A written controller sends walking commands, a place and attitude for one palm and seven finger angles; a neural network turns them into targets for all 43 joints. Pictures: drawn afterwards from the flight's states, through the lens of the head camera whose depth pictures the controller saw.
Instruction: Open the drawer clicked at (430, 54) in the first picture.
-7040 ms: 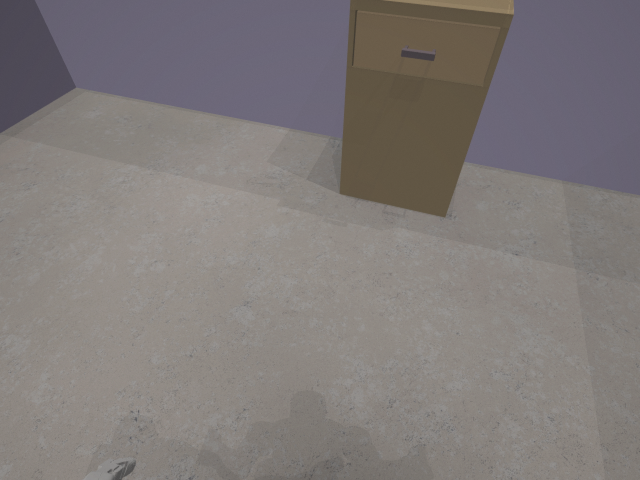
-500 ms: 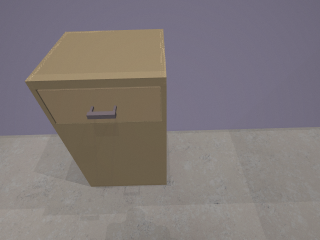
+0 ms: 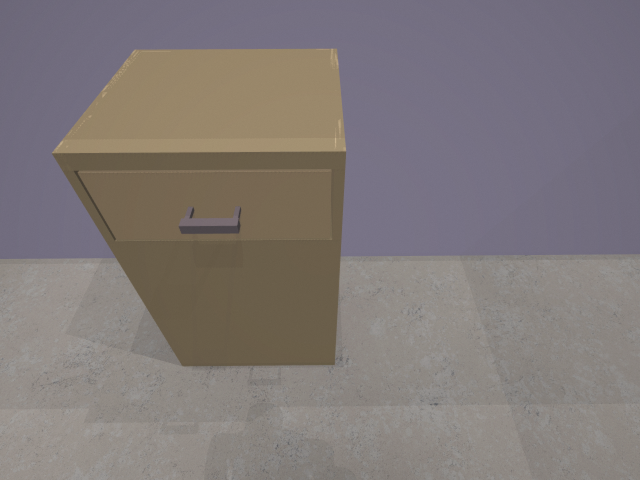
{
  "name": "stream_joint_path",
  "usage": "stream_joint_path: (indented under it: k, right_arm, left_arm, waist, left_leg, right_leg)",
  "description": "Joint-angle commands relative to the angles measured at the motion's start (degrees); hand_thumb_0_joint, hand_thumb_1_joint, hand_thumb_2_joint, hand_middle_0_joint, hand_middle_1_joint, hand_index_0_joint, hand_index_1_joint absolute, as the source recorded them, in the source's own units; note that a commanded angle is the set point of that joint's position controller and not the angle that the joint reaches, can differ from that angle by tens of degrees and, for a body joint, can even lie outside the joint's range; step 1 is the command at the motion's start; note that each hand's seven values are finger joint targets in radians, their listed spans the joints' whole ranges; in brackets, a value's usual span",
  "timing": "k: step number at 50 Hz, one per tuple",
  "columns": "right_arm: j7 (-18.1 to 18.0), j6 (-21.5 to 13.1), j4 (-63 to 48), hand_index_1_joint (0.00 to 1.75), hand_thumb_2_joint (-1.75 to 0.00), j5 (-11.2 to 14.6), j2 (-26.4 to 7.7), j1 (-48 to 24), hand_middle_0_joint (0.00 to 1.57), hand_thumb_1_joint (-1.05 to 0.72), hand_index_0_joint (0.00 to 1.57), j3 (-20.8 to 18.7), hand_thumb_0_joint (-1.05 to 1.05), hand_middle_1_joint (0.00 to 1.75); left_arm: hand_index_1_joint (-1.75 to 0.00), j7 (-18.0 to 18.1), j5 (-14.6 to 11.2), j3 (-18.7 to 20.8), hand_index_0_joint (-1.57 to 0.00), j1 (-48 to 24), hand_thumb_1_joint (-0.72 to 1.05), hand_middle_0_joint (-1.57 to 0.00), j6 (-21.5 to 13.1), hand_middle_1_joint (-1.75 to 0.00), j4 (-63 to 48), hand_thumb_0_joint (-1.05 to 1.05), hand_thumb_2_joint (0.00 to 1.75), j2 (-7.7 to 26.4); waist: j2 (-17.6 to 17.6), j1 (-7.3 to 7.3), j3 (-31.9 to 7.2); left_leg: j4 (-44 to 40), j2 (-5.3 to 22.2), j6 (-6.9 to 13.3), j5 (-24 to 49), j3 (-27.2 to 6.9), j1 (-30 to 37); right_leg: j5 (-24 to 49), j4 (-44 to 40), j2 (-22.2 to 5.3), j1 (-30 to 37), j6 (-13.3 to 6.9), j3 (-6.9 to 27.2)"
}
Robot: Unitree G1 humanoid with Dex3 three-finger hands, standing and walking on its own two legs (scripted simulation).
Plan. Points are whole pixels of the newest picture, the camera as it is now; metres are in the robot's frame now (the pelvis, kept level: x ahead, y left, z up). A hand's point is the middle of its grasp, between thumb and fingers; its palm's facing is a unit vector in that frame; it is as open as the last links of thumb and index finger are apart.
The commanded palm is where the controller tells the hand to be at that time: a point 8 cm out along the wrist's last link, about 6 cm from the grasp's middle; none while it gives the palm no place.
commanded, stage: shuffle to correct the standing spot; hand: left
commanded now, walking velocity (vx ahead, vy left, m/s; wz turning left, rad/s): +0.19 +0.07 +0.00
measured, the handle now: (212, 218) +0.57 +0.25 -0.05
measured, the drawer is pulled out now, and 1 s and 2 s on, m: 0.00 0.00 0.00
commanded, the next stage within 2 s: come to a stop and stand still in 0.24 s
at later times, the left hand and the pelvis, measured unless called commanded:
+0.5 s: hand out of the picture +0.02 +0.19 -0.19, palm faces +0.11 -0.98 -0.17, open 7.3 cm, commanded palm none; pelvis +0.07 +0.03 -0.01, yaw +2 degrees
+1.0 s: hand out of the picture +0.13 +0.19 -0.16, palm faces +0.06 -0.97 -0.23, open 7.2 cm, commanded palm none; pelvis +0.08 +0.00 +0.00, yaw +2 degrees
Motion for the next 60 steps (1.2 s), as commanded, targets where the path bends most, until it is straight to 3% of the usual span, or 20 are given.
stream_joint_path:
  k: [1, 6, 9, 11, 12, 14, 17, 18, 19, 20, 21, 22, 25, 30, 32, 34, 36, 39, 45, 60]
  right_arm:
    - [0.2, 0.0, -1.2, 0.3, -0.9, 0.0, -5.6, 4.9, 0.2, -0.9, 0.2, -1.4, 0.0, 0.3]
    - [0.5, -0.2, -2.5, 0.3, -0.9, 0.1, -4.8, 4.4, 0.2, -0.9, 0.2, -1.4, 0.0, 0.3]
    - [0.7, -0.3, -4.5, 0.3, -0.9, 0.0, -2.8, 2.7, 0.2, -0.9, 0.2, -1.5, 0.0, 0.3]
    - [1.2, -0.8, -7.2, 0.3, -0.9, 0.0, -3.7, -3.0, 0.2, -0.9, 0.2, -2.0, 0.0, 0.3]
    - [1.6, -1.1, -7.6, 0.3, -0.9, 0.0, -3.8, -3.8, 0.2, -0.9, 0.2, -2.3, 0.0, 0.3]
    - [2.4, -1.2, -7.1, 0.3, -0.9, 0.5, -2.3, -2.5, 0.2, -0.9, 0.2, -2.5, 0.0, 0.3]
    - [2.5, -0.9, -4.1, 0.3, -0.9, 0.3, -0.5, 4.9, 0.2, -0.9, 0.2, -2.2, 0.0, 0.3]
    - [2.2, -1.1, -2.6, 0.3, -0.9, 0.2, -1.3, 8.0, 0.2, -0.9, 0.2, -2.4, 0.0, 0.3]
    - [1.6, -1.2, -1.9, 0.3, -0.9, -0.3, -5.6, 11.4, 0.2, -0.9, 0.2, -3.2, 0.0, 0.3]
    - [1.1, -1.2, -2.4, 0.3, -0.9, -0.8, -9.8, 13.4, 0.2, -0.9, 0.2, -4.0, 0.0, 0.3]
    - [0.6, -0.4, -3.1, 0.3, -0.9, -0.7, -10.2, 11.6, 0.2, -0.9, 0.2, -3.9, 0.0, 0.3]
    - [0.5, -0.5, -4.6, 0.3, -0.9, -0.8, -8.6, 6.6, 0.2, -0.9, 0.2, -3.4, 0.0, 0.3]
    - [-0.1, -1.1, -6.2, 0.3, -0.9, -0.4, -6.3, -2.3, 0.2, -0.9, 0.2, -2.1, 0.0, 0.3]
    - [-0.6, 0.1, -5.6, 0.3, -0.9, 0.2, -7.3, -3.5, 0.2, -0.9, 0.2, -3.1, 0.0, 0.3]
    - [-0.5, 0.6, -5.8, 0.3, -0.9, 0.4, -6.3, -2.9, 0.2, -0.9, 0.2, -3.4, 0.0, 0.3]
    - [-0.2, 1.0, -5.7, 0.3, -0.9, 0.5, -5.2, -2.3, 0.2, -0.9, 0.2, -3.5, 0.0, 0.3]
    - [-0.3, 1.7, -5.3, 0.3, -0.9, 0.5, -5.2, -1.4, 0.2, -0.9, 0.2, -3.7, 0.0, 0.3]
    - [0.1, 1.9, -5.0, 0.3, -0.9, 0.5, -3.9, -1.2, 0.2, -0.9, 0.2, -3.3, 0.0, 0.3]
    - [0.4, 1.3, -4.0, 0.3, -0.9, 0.2, -3.9, -2.2, 0.2, -0.9, 0.2, -2.6, 0.0, 0.3]
    - [0.6, 1.3, -0.5, 0.3, -0.9, 0.0, -2.6, 1.6, 0.2, -0.9, 0.2, -1.5, 0.0, 0.3]
  left_arm:
    - [-0.3, -0.1, 0.8, 1.2, -0.2, 3.0, 0.9, -0.2, -0.6, -0.3, -2.4, 0.0, 0.9, 4.7]
    - [-0.3, -0.5, 1.0, 2.0, -0.2, 6.1, 0.9, -0.2, -1.4, -0.3, -2.4, 0.0, 0.9, 5.3]
    - [-0.3, 0.2, 0.6, 3.9, -0.2, 13.4, 0.9, -0.2, -2.3, -0.3, -1.0, 0.0, 0.9, 10.1]
    - [-0.3, 0.8, 1.2, 4.7, -0.2, 15.4, 0.9, -0.2, -3.0, -0.3, -1.2, 0.0, 0.9, 10.1]
    - [-0.3, 1.0, 1.4, 4.8, -0.2, 14.2, 0.9, -0.2, -3.3, -0.3, -1.8, 0.0, 0.9, 9.8]
    - [-0.3, 0.9, 1.6, 4.9, -0.2, 8.5, 0.9, -0.2, -3.5, -0.3, -3.5, 0.0, 0.9, 10.1]
    - [-0.3, 0.0, 0.9, 4.7, -0.2, 2.7, 0.9, -0.2, -2.7, -0.3, -4.8, 0.0, 0.9, 10.2]
    - [-0.3, 0.0, 1.0, 4.3, -0.2, 2.3, 0.9, -0.2, -2.0, -0.3, -5.1, 0.0, 0.9, 8.3]
    - [-0.3, -0.2, 0.7, 3.6, -0.2, 1.3, 0.9, -0.2, -1.3, -0.3, -6.0, 0.0, 0.9, 6.3]
    - [-0.3, -0.1, 0.5, 3.1, -0.2, 2.0, 0.9, -0.2, -0.9, -0.3, -7.2, 0.0, 0.9, 3.8]
    - [-0.3, 0.2, 0.5, 3.2, -0.2, 2.0, 0.9, -0.2, -0.7, -0.3, -7.5, 0.0, 0.9, 4.6]
    - [-0.3, 0.3, 0.7, 2.8, -0.2, 1.3, 0.9, -0.2, -0.8, -0.3, -7.0, 0.0, 0.9, 3.8]
    - [-0.3, 0.2, 0.0, 1.9, -0.2, 3.7, 0.9, -0.2, -0.3, -0.3, -4.0, 0.0, 0.9, 2.1]
    - [-0.3, 0.3, 0.2, 1.9, -0.2, 5.4, 0.9, -0.2, 0.4, -0.3, -3.2, 0.0, 0.9, 4.2]
    - [-0.3, 0.3, 0.6, 2.4, -0.2, 3.5, 0.9, -0.2, 0.2, -0.3, -4.9, 0.0, 0.9, 7.0]
    - [-0.3, 0.3, 0.6, 2.4, -0.2, 1.9, 0.9, -0.2, 0.3, -0.3, -6.1, 0.0, 0.9, 8.6]
    - [-0.3, 0.4, 0.6, 2.8, -0.2, 0.6, 0.9, -0.2, 0.2, -0.3, -7.2, 0.0, 0.9, 9.1]
    - [-0.3, 0.7, 0.2, 2.8, -0.2, -1.1, 0.9, -0.2, 0.1, -0.3, -8.5, 0.0, 0.9, 9.3]
    - [-0.3, 0.5, 0.0, 2.4, -0.2, -2.5, 0.9, -0.2, 0.0, -0.3, -8.5, 0.0, 0.9, 8.6]
    - [-0.3, 0.3, -0.2, 1.6, -0.2, 0.2, 0.9, -0.2, -1.1, -0.3, -5.1, 0.0, 0.9, 7.2]
  waist:
    - [2.7, 0.15, 7.4]
    - [-1.4, 1.24, 9.7]
    - [-14.8, 3.2, 5.5]
    - [-11.8, 5.09, 4.9]
    - [-8.7, 4.48, 4.0]
    - [-6.8, 1.69, 1.0]
    - [-6.6, -2.62, 0.5]
    - [-1.1, -3.48, 0.8]
    - [9.2, -4.72, 1.2]
    - [21.0, -4.64, 0.4]
    - [13.0, -3.78, 0.8]
    - [6.4, -2.23, 2.3]
    - [5.2, 1.3, 2.8]
    - [2.3, 1.74, -0.2]
    - [-1.1, 0.67, 0.3]
    - [-0.6, -0.21, 0.2]
    - [-7.9, -0.65, -1.5]
    - [-6.5, -0.95, -2.8]
    - [-0.9, -0.03, -1.3]
    - [-1.8, -0.15, 3.5]
  left_leg:
    - [-9.6, 9.6, 1.7, -8.0, -9.5, -11.2]
    - [-3.2, 7.3, 2.1, -5.4, -7.5, -15.8]
    - [17.1, 1.2, -0.5, -8.3, -0.3, -25.5]
    - [30.8, 3.7, -0.5, -14.9, -4.3, -32.8]
    - [31.9, 5.3, -0.5, -14.7, -6.2, -32.9]
    - [23.7, 7.3, -0.4, -12.7, -7.2, -25.0]
    - [6.6, 2.0, -2.0, 5.7, 1.5, -3.1]
    - [3.2, 1.7, -2.7, 6.4, 1.0, 2.6]
    - [-1.0, 8.3, -1.1, 7.3, -7.9, 4.2]
    - [-9.1, 21.6, 5.2, 15.5, -25.3, 3.2]
    - [-9.7, 24.6, 9.7, 20.2, -27.6, 0.8]
    - [-9.1, 23.0, 9.9, 21.8, -22.9, -3.8]
    - [-6.7, 19.1, 8.1, 38.8, -13.7, -10.5]
    - [-2.7, 15.4, 4.3, 30.1, -9.2, -8.4]
    - [-0.5, 11.6, 1.0, 22.3, -7.5, -9.6]
    - [0.0, 9.1, -0.6, 19.3, -5.9, -9.6]
    - [3.3, 8.0, -1.7, 15.9, -3.7, -7.9]
    - [2.8, 6.9, -2.4, 12.5, -3.3, -6.3]
    - [-2.2, 8.5, -2.1, 11.3, -5.2, -7.6]
    - [-5.3, 7.5, -2.5, 6.1, -4.6, -6.9]
  right_leg:
    - [-5.3, 0.0, -1.3, 0.3, -3.6, 2.4]
    - [-6.1, -1.0, -3.3, 2.0, -5.3, 6.8]
    - [-2.1, -11.4, -16.4, 12.4, -11.6, 23.3]
    - [9.5, -14.2, -21.5, 15.1, -16.2, 27.5]
    - [13.7, -13.3, -21.7, 14.6, -16.1, 25.1]
    - [15.4, -10.4, -19.5, 9.4, -13.3, 16.5]
    - [2.3, -6.9, -10.8, -6.1, -7.1, 3.7]
    - [-3.8, -1.2, -7.4, -10.5, -5.5, 1.2]
    - [-8.4, 9.9, -2.8, -14.6, -3.3, -2.3]
    - [-22.1, 23.2, 1.9, -19.3, -0.6, -5.4]
    - [-22.4, 28.0, 0.3, -18.6, -1.8, -0.3]
    - [-20.3, 28.3, -1.3, -15.7, -2.1, 0.5]
    - [-13.5, 19.9, -2.8, -6.2, -0.3, 1.5]
    - [1.6, 0.2, -0.7, 2.2, 0.3, -0.1]
    - [13.2, -2.6, -3.1, 2.5, -1.4, 5.4]
    - [21.7, -0.5, -5.4, 1.9, -3.0, 6.4]
    - [24.2, -1.3, -6.7, 0.9, -4.5, 7.6]
    - [20.7, -3.6, -7.8, 0.2, -5.3, 8.8]
    - [9.5, -5.8, -4.6, 1.8, -3.6, 7.1]
    - [-3.3, -14.5, -3.9, 0.7, -3.4, 7.8]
